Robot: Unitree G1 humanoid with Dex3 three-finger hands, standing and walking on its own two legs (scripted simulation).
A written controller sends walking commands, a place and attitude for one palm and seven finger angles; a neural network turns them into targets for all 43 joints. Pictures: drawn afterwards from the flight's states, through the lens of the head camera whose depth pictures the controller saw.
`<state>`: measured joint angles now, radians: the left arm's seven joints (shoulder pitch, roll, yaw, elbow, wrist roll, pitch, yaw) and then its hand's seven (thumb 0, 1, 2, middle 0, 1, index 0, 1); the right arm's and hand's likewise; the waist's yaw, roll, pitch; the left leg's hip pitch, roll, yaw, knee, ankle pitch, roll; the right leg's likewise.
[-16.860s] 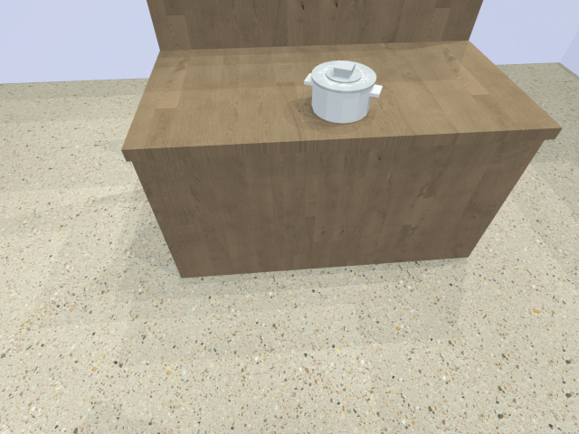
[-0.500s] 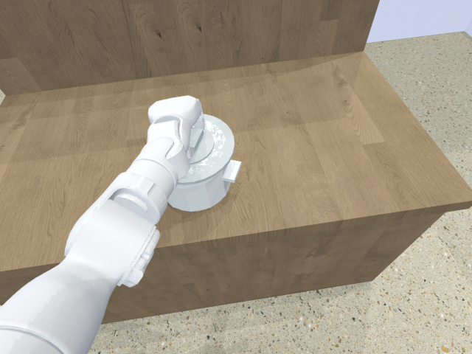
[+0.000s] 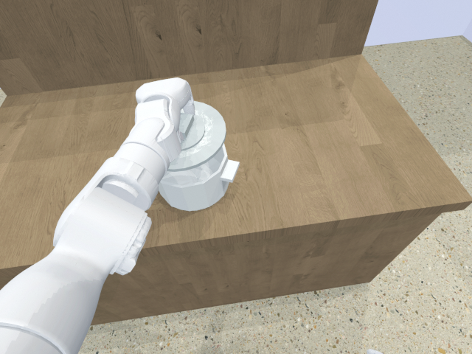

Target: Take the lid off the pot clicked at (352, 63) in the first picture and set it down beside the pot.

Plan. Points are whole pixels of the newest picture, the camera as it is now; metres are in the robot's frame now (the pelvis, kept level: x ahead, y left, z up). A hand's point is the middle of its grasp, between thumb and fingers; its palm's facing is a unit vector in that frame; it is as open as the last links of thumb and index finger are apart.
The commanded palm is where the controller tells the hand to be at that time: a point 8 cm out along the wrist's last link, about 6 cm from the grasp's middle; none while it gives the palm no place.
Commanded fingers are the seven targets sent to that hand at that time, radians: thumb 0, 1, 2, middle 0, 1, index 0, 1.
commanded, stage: lift the lid straight up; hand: left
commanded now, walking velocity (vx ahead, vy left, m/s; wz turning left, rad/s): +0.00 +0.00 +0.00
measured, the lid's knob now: (177, 124) +0.52 +0.08 +0.10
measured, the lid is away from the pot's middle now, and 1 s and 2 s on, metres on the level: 0.00 0.01 0.11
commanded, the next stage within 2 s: move the lid sideways beside the pot in 0.94 s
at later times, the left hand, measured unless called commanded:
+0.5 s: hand (162, 103) +0.50 +0.09 +0.16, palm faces -0.24 -0.06 -0.97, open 8.5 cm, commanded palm +0.50 +0.08 +0.24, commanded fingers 0.00 0.57 1.07 -0.80 -1.02 -0.75 -0.99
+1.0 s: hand (165, 95) +0.50 +0.08 +0.18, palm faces -0.26 -0.08 -0.96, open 8.5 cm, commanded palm +0.50 +0.08 +0.26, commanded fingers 0.00 0.57 1.07 -0.80 -1.02 -0.75 -0.99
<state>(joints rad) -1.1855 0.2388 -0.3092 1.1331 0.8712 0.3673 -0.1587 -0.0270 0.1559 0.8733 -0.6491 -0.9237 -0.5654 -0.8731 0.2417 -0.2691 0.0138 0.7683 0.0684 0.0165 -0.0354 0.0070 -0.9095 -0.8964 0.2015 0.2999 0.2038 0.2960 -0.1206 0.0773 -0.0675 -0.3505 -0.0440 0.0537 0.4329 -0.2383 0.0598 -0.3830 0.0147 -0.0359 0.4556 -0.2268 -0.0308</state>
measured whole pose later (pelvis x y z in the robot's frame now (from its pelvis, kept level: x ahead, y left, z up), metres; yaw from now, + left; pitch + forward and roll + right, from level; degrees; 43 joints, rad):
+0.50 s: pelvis +0.00 +0.02 +0.00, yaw +1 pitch +9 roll +0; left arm -1.31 0.24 -0.33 1.16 0.87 0.36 -0.20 -0.03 0.15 0.87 -0.66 -0.93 -0.57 -0.87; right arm 0.26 -0.27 0.02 0.78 0.06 -0.03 -0.02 0.01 -0.91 -0.90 0.20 0.30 0.20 0.30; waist -0.12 0.08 -0.07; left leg -0.36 -0.08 0.05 0.43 -0.23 0.08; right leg -0.40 -0.02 -0.04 0.46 -0.23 -0.01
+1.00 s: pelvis +0.00 +0.01 +0.00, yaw +1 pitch +9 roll +0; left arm -1.37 0.22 -0.34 1.16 0.87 0.40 -0.28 -0.03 0.16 0.87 -0.66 -0.93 -0.57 -0.87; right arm 0.23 -0.27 0.02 0.76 0.05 -0.01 -0.01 0.01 -0.91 -0.90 0.20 0.30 0.20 0.30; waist -0.11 0.08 -0.07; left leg -0.35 -0.07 0.04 0.42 -0.23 0.08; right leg -0.38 -0.01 -0.05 0.46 -0.23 -0.01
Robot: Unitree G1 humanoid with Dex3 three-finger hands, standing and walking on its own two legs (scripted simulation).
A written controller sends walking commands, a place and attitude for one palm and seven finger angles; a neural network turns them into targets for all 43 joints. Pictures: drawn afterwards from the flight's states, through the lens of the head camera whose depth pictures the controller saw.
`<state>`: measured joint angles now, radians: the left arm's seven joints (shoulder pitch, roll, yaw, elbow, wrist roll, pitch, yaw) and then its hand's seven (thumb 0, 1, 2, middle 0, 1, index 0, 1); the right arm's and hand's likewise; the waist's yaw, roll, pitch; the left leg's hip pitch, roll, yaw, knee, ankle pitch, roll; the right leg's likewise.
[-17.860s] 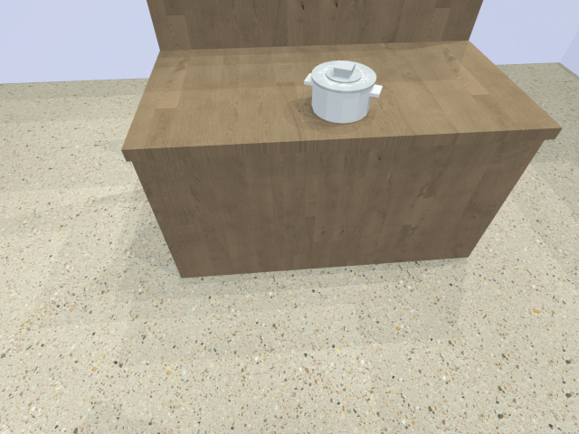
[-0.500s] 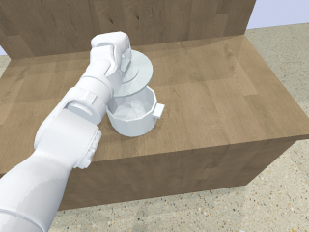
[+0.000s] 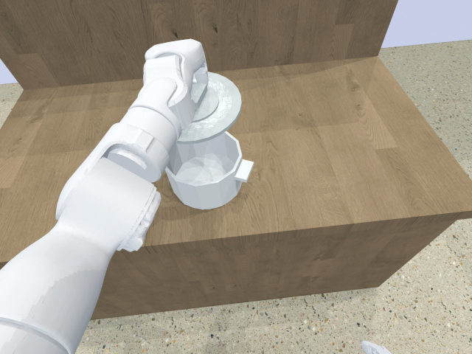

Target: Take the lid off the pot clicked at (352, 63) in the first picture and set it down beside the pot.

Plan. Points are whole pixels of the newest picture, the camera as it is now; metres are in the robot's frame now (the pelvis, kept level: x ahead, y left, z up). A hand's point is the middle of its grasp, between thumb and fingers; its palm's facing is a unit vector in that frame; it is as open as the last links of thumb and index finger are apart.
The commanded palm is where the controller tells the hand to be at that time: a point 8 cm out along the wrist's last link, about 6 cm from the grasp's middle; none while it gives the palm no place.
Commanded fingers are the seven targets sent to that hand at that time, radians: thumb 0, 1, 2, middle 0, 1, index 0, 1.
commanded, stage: move the lid sideways beside the pot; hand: left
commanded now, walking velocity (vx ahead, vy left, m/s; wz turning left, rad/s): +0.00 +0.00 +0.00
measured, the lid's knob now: (189, 94) +0.53 +0.05 +0.16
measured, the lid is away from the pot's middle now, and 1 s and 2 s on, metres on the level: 0.01 0.11 0.23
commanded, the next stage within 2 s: none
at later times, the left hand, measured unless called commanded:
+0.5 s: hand (150, 96) +0.49 +0.11 +0.18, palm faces -0.28 -0.08 -0.96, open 8.5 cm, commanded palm +0.49 +0.11 +0.26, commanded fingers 0.00 0.57 1.07 -0.80 -1.02 -0.75 -0.99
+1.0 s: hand (120, 96) +0.49 +0.16 +0.19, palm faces -0.27 -0.06 -0.96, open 8.5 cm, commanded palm +0.49 +0.16 +0.26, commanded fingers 0.00 0.57 1.07 -0.80 -1.02 -0.75 -0.99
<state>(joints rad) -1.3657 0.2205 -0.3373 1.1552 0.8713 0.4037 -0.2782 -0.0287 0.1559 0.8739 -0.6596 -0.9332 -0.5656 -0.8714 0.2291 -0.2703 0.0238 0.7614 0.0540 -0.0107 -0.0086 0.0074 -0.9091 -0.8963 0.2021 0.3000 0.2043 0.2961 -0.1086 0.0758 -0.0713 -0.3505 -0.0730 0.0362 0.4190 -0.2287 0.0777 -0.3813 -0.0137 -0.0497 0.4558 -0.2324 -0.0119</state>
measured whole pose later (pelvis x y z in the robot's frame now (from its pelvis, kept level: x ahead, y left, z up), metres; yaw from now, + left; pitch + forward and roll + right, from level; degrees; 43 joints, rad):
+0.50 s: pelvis +0.00 +0.00 +0.00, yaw +0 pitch +8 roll +0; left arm -1.26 0.38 -0.27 1.06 0.90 0.31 -0.35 -0.03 0.16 0.87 -0.67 -0.94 -0.56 -0.87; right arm 0.26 -0.28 0.02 0.74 0.06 0.00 -0.04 0.01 -0.91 -0.90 0.20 0.30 0.20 0.30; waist -0.11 0.07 -0.05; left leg -0.32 -0.06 0.03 0.41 -0.22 0.07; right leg -0.34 0.00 -0.05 0.42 -0.21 -0.02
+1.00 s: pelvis +0.00 +0.01 +0.00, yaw +0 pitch +8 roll +0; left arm -1.25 0.44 -0.25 1.06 0.93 0.24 -0.37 -0.03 0.16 0.87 -0.67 -0.94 -0.56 -0.87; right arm 0.25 -0.27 0.03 0.73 0.06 0.02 -0.03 0.01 -0.91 -0.90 0.20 0.30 0.21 0.30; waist -0.09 0.07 -0.05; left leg -0.32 -0.08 0.03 0.40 -0.22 0.09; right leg -0.34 -0.02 -0.05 0.42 -0.22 0.00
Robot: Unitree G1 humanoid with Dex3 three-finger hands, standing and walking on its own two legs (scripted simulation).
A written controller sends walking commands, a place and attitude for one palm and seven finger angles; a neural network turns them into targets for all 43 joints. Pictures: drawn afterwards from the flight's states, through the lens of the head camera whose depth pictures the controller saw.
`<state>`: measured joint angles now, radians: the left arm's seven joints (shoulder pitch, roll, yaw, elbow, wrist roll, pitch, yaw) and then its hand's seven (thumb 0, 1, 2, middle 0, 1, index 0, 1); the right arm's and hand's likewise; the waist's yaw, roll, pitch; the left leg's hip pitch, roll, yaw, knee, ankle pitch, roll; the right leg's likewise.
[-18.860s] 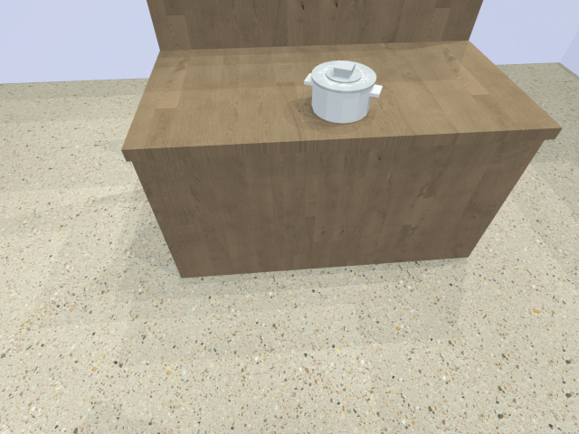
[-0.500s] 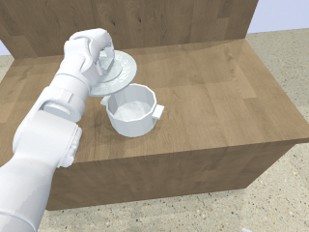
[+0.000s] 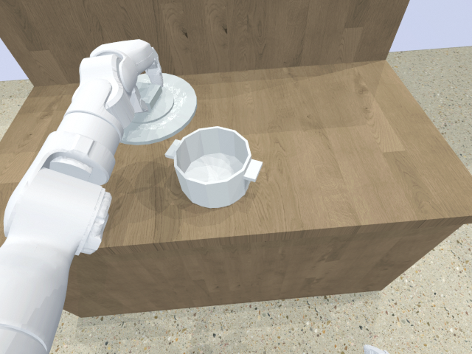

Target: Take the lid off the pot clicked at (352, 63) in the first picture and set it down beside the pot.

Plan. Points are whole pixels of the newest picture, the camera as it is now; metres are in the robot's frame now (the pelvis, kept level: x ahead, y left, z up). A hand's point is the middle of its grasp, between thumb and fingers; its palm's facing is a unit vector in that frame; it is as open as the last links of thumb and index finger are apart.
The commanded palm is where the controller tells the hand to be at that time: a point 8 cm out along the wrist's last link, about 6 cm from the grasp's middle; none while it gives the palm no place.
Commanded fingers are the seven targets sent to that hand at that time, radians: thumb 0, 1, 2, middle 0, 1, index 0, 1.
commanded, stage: move the lid sideways beside the pot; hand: left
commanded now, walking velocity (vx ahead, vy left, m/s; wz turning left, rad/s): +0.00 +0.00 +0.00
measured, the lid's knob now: (143, 95) +0.53 +0.14 +0.16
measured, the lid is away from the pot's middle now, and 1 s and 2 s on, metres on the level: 0.11 0.23 0.24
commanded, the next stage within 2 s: lower the lid onto the table in 1.10 s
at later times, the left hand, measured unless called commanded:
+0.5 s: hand (101, 99) +0.49 +0.20 +0.19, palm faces -0.30 -0.06 -0.95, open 8.5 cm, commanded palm +0.49 +0.21 +0.26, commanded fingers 0.00 0.57 1.07 -0.80 -1.02 -0.75 -0.99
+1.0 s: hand (61, 106) +0.47 +0.26 +0.19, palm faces -0.32 -0.07 -0.95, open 8.5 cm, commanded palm +0.49 +0.25 +0.26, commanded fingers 0.00 0.57 1.07 -0.80 -1.02 -0.75 -0.99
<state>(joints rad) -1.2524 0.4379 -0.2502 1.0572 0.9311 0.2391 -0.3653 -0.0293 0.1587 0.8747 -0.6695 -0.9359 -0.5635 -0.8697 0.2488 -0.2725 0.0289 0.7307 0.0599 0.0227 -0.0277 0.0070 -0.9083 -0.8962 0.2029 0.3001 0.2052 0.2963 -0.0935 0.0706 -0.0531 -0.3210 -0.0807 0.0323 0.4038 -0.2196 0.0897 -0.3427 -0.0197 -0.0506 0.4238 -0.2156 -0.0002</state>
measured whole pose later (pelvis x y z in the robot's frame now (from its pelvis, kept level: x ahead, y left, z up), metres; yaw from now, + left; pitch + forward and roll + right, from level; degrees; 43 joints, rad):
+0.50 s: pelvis +0.00 +0.00 +0.00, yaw +0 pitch +8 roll -1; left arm -1.21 0.57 -0.21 1.03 0.96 0.15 -0.42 -0.03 0.16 0.87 -0.67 -0.94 -0.56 -0.87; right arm 0.27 -0.29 0.01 0.71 0.06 0.06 -0.04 0.01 -0.91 -0.90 0.20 0.30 0.21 0.30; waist -0.10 0.06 -0.04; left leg -0.33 -0.07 0.02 0.41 -0.22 0.09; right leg -0.33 -0.01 -0.06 0.39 -0.20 0.00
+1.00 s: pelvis +0.00 +0.01 +0.00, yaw +1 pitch +8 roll -2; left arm -1.19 0.68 -0.18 1.04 0.95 0.08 -0.46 -0.03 0.16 0.88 -0.67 -0.94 -0.56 -0.87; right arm 0.26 -0.29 0.02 0.71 0.08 0.10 -0.05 0.01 -0.91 -0.90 0.20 0.30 0.21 0.30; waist -0.09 0.05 -0.03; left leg -0.34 -0.07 0.01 0.43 -0.23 0.10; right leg -0.33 -0.01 -0.07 0.38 -0.19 0.01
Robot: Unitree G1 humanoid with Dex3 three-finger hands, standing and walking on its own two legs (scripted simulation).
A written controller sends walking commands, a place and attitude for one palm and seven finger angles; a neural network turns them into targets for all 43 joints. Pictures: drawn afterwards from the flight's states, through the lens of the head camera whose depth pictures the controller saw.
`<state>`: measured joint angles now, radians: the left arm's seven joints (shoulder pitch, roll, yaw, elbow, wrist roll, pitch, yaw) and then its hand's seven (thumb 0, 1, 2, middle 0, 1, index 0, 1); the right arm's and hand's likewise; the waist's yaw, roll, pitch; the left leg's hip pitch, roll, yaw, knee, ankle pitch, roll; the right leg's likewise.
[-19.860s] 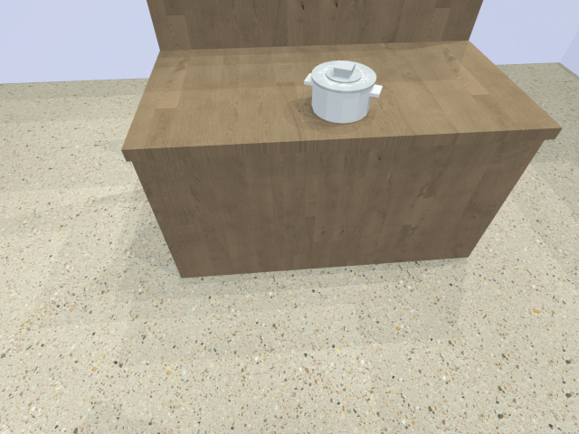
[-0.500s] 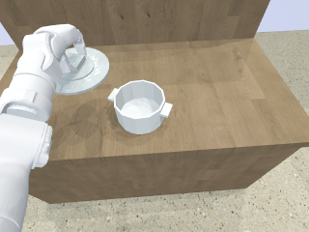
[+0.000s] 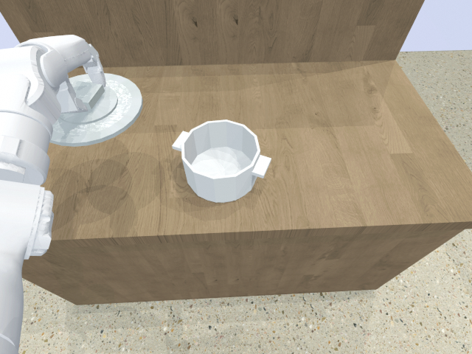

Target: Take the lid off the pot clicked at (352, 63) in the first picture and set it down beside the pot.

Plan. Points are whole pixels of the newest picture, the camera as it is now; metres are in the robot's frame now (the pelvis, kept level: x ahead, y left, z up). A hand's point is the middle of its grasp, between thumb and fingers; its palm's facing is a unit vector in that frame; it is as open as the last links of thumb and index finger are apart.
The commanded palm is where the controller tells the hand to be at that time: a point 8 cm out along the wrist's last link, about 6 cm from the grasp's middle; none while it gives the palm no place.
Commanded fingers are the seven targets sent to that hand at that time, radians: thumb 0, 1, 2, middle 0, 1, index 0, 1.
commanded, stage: move the lid sideways beside the pot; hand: left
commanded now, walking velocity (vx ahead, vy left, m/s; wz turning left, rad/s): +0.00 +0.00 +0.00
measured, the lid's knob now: (83, 94) +0.51 +0.25 +0.16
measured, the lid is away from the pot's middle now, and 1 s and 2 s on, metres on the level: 0.23 0.24 0.23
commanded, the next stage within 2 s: lower the lid onto the table in 0.10 s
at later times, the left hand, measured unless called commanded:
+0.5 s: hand (86, 94) +0.51 +0.24 +0.16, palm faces -0.35 -0.08 -0.93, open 8.5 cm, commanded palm +0.50 +0.24 +0.23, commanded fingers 0.00 0.57 1.07 -0.80 -1.02 -0.75 -0.99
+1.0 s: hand (82, 119) +0.49 +0.26 +0.13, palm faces -0.38 -0.06 -0.92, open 8.5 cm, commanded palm +0.49 +0.25 +0.20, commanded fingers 0.00 0.57 1.07 -0.80 -1.02 -0.75 -0.99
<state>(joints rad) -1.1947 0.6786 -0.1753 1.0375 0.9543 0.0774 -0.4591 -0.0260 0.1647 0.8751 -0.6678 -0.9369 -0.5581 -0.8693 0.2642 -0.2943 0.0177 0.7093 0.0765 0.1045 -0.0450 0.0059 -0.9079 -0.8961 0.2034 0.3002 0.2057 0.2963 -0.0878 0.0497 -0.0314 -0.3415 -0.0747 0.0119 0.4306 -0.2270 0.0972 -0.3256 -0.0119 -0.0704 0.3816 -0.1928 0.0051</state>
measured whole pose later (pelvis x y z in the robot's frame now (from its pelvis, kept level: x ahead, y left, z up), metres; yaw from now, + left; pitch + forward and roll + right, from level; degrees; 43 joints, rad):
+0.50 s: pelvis +0.01 +0.01 +0.00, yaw -1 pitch +10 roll -2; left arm -1.20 0.68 -0.12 1.10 0.99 0.04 -0.43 -0.03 0.17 0.87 -0.67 -0.94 -0.55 -0.87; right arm 0.30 -0.29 0.02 0.72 0.06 0.10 -0.05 0.01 -0.91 -0.90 0.20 0.30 0.21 0.30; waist -0.12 0.06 -0.03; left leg -0.38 -0.07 0.03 0.44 -0.24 0.11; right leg -0.36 -0.01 -0.05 0.38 -0.19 0.01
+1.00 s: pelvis +0.01 +0.00 +0.00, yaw -1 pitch +10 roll -2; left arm -1.07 0.68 -0.12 1.02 0.96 -0.03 -0.40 -0.02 0.17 0.88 -0.67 -0.94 -0.55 -0.87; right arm 0.27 -0.29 0.00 0.70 0.06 0.13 -0.05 0.00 -0.91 -0.90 0.20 0.30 0.21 0.30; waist -0.09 0.04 -0.04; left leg -0.39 -0.07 0.01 0.46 -0.25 0.10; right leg -0.36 0.00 -0.06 0.38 -0.20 0.01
